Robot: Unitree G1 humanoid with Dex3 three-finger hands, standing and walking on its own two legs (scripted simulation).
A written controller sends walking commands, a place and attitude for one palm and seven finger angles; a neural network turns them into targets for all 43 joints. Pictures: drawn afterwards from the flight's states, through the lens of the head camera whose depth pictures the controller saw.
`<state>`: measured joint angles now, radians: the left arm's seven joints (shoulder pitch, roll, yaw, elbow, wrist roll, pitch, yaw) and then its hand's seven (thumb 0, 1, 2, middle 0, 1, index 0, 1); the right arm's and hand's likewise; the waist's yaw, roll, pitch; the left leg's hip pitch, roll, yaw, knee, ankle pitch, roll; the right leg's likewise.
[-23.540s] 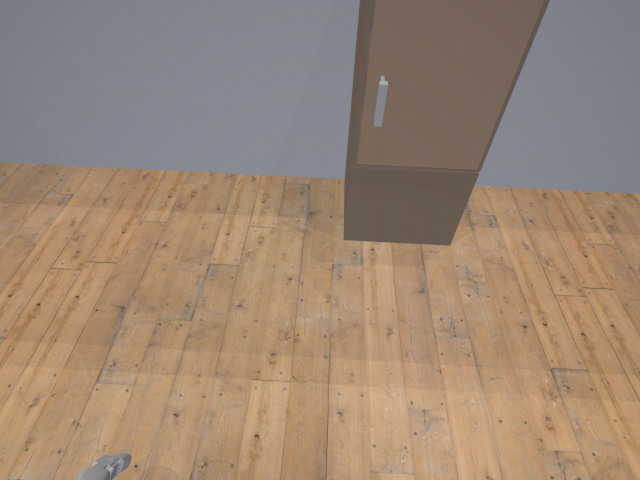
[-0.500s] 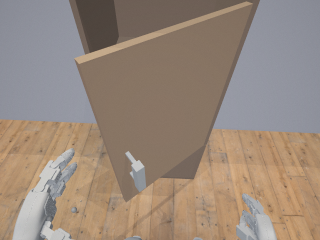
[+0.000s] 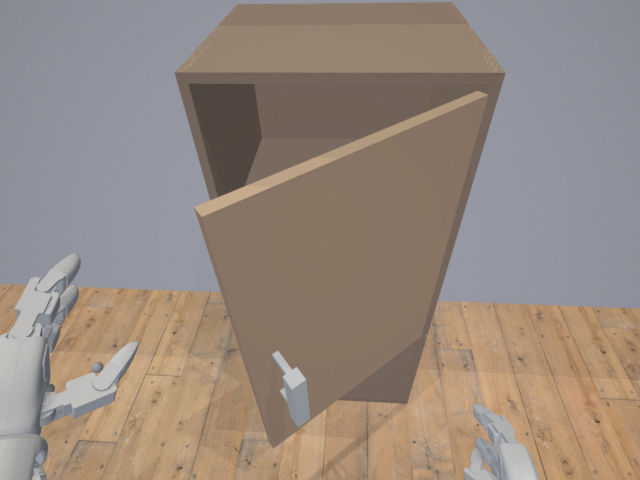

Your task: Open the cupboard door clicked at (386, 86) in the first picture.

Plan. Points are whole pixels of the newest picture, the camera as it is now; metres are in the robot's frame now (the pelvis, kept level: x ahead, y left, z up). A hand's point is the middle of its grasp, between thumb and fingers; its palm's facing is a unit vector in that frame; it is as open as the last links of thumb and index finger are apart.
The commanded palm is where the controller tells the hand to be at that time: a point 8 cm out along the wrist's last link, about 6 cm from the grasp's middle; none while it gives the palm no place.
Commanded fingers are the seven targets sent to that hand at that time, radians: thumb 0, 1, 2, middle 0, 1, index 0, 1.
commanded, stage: draw the hand back to the body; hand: left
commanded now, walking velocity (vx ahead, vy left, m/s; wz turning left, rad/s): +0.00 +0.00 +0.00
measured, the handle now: (289, 388) +0.28 +0.09 -0.08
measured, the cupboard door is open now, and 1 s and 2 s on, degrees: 40 40 40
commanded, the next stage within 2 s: step back with the hand held close in 0.52 s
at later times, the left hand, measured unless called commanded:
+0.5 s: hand (81, 347) +0.18 +0.24 +0.17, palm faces +0.45 -0.80 -0.40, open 7.4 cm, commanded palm +0.13 +0.28 +0.19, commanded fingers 0.00 0.90 0.90 -0.20 -0.30 -0.20 -0.30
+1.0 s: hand (73, 356) +0.17 +0.25 +0.17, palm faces +0.32 -0.79 -0.52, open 7.4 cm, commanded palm +0.11 +0.29 +0.19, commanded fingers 0.00 0.90 0.90 -0.20 -0.30 -0.20 -0.30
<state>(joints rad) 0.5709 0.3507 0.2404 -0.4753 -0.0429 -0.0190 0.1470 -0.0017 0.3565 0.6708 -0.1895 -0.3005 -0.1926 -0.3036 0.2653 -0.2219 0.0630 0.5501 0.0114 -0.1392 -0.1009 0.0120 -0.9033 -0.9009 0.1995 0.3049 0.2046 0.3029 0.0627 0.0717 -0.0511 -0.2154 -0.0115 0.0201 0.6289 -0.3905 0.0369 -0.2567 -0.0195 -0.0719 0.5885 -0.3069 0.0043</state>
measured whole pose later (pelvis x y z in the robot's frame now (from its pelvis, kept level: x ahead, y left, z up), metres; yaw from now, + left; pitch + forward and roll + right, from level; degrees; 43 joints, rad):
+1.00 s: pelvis -0.04 +0.00 +0.01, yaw -3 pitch -1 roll +0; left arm 0.57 0.42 0.40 -0.50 -0.04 -0.16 0.12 0.01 0.89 0.90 -0.22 -0.30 -0.22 -0.30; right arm 0.17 -0.24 -0.02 0.58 -0.01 -0.03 -0.08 0.01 -0.91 -0.90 0.20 0.30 0.20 0.30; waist 0.00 0.02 0.04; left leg -0.21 -0.01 0.07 0.47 -0.24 0.04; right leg -0.27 -0.01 -0.03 0.42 -0.14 0.00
